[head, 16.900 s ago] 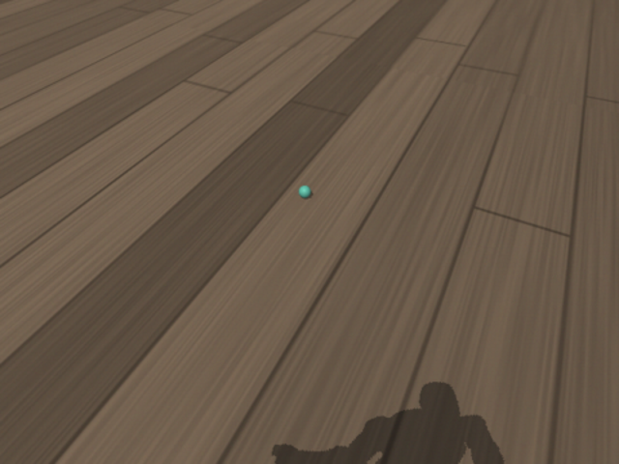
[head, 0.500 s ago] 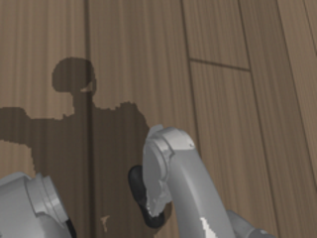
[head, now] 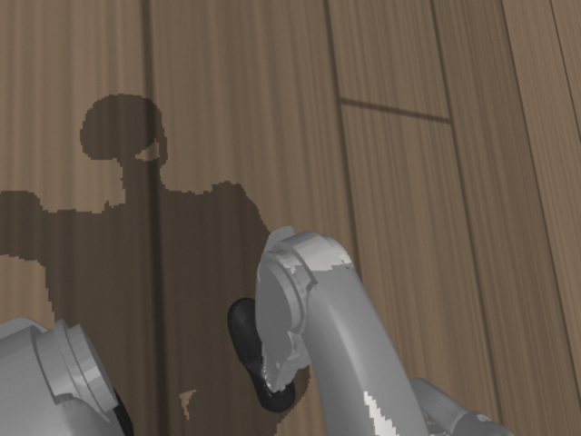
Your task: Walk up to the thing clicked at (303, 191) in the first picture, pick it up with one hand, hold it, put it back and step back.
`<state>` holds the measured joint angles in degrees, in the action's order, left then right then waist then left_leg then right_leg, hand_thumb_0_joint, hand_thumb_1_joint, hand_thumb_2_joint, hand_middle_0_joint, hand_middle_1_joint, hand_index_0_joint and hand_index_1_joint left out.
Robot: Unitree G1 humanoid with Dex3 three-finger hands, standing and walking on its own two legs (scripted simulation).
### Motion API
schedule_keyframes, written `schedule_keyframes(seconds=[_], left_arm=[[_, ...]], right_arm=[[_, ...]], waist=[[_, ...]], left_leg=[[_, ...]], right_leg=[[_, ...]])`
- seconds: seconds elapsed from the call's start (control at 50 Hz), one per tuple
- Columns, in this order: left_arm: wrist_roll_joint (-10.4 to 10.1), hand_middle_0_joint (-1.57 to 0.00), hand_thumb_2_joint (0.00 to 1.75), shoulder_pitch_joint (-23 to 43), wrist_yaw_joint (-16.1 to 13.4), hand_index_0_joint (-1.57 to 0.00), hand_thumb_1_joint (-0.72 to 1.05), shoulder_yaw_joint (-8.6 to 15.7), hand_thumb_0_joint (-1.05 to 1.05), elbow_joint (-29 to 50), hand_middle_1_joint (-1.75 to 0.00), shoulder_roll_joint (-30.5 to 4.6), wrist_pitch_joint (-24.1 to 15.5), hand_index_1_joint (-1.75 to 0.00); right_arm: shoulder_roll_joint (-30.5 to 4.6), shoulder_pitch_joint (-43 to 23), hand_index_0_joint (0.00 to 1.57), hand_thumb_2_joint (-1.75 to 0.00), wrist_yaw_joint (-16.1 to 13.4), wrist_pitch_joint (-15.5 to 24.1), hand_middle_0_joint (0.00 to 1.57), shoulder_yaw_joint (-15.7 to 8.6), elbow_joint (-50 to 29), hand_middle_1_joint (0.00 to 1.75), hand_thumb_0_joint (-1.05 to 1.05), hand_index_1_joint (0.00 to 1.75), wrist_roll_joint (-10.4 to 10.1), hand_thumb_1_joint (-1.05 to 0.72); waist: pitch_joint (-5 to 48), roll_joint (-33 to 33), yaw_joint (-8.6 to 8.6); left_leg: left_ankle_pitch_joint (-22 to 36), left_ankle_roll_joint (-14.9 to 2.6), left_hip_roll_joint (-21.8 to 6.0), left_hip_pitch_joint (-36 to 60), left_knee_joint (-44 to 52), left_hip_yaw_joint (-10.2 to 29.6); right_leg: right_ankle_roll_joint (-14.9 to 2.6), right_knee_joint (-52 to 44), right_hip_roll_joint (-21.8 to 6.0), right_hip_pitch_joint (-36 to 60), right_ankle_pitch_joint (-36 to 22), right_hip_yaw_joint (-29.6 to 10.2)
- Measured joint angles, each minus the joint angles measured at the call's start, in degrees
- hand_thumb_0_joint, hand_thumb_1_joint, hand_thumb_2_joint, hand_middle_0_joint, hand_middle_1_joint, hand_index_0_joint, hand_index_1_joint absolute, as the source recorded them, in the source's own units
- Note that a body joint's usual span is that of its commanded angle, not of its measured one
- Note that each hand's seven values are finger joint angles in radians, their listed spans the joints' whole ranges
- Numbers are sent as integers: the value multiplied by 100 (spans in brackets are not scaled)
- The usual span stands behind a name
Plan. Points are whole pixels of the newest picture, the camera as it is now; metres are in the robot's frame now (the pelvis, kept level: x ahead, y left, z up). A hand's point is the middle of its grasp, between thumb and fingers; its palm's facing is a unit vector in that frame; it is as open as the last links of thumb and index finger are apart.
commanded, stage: close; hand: left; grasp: from above
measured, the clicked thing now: out of the picture +0.44 +0.35 -0.27
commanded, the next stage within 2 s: settle in 0.72 s
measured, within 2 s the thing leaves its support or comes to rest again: leaves its support in 1.02 s
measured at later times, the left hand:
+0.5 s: hand out of the picture +0.41 +0.34 -0.24, palm faces -0.44 -0.18 -0.88, open 7.8 cm
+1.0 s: hand out of the picture +0.43 +0.35 -0.24, palm faces -0.44 -0.21 -0.87, open 7.4 cm
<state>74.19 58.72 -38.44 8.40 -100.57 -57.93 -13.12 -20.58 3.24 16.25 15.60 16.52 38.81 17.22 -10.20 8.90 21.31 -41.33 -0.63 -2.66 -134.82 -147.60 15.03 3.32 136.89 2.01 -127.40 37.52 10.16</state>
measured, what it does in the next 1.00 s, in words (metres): stands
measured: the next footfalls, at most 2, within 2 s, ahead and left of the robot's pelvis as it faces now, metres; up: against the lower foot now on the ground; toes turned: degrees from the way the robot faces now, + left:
none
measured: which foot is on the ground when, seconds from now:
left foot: down 0.00-1.00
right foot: down 0.00-1.00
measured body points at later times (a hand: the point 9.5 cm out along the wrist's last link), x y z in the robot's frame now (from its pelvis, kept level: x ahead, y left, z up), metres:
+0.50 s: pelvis +0.00 +0.00 +0.00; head +0.26 +0.14 +0.34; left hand +0.43 +0.34 -0.19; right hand +0.08 -0.24 -0.06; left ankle +0.06 +0.13 -0.26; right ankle +0.12 -0.12 -0.26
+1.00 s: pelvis +0.00 +0.00 +0.00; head +0.27 +0.13 +0.34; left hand +0.45 +0.36 -0.19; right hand +0.07 -0.26 -0.05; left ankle +0.06 +0.13 -0.26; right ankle +0.12 -0.12 -0.26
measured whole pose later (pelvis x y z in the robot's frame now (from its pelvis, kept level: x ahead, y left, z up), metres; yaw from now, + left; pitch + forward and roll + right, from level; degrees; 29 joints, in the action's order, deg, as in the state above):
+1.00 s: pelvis +0.00 +0.00 +0.00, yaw +0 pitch +28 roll -14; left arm 71.1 57.5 -31.5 10.8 -96.5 -58.9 -11.9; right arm -21.0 5.0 16.0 14.7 15.3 39.8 16.2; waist -9.7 7.3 20.8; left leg -41.8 -0.1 -2.0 -134.9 -147.1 15.1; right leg 2.9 136.7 1.5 -127.4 38.5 10.3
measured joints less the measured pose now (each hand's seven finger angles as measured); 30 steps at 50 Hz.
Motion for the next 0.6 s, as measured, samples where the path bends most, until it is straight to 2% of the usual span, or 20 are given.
schedule_keyframes(seconds=[0.16, 0.26, 0.32, 0.4, 0.48, 0.54, 0.6], left_arm=[[-211, -42, 67, -43, 299, -47, 4, 182, 0, 116, -91, -116, 109, -84], [-318, -46, 64, -169, 558, -52, 11, 23, 0, 190, -90, -42, 7, -82], [-302, -49, 62, -199, 639, -56, 17, -95, 0, 225, -90, 12, -136, -82], [-186, -53, 59, -219, 548, -62, 25, -139, -1, 218, -90, 28, -360, -80], [56, -53, 52, -256, 361, -69, 29, -115, -2, 211, -88, 65, -468, -79], [190, -54, 48, -245, 132, -71, 30, -129, -2, 138, -87, 77, -436, -76], [202, -56, 45, -197, -22, -73, 30, -277, -2, 42, -85, 99, -284, -74]], right_arm=[[-58, 57, 20, -90, -2, -9, 20, -76, 28, 30, 0, 30, -38, -91], [19, 102, 20, -90, 5, -125, 20, -57, 75, 30, 0, 30, -53, -91], [78, 99, 20, -90, 1, -174, 20, -13, 71, 30, 0, 30, -67, -91], [139, 61, 20, -90, -20, -223, 20, 61, 35, 30, 0, 30, -68, -91], [174, 31, 20, -90, -37, -218, 20, 74, 19, 30, 0, 30, -38, -90], [172, -17, 20, -90, -44, -207, 20, 74, 27, 30, 0, 30, 10, -90], [145, -83, 20, -90, -64, -145, 20, 37, 44, 30, 0, 30, 31, -91]], waist=[[17, -63, -15], [64, -123, -104], [68, -129, -154], [83, -109, -175], [123, -81, -171], [138, -56, -145], [101, -39, -106]], left_leg=[[-32, 9, 29, -35, -21, 22], [-40, 19, 53, -16, -10, 16], [-30, 21, 63, 14, 4, 13], [-6, 27, 68, 34, 3, 32], [5, 37, 59, 35, -17, 39], [11, 37, 45, 47, -27, 36], [31, 12, 27, 49, -21, 15]], right_leg=[[-6, 13, -18, -9, 52, 19], [-15, 16, -40, 21, 86, 17], [-14, 9, -49, 54, 87, 17], [-22, 1, -47, 80, 60, 33], [-36, 18, -34, 67, 32, 35], [-31, 30, -21, 61, 12, 28], [-8, 21, -6, 57, -18, 9]])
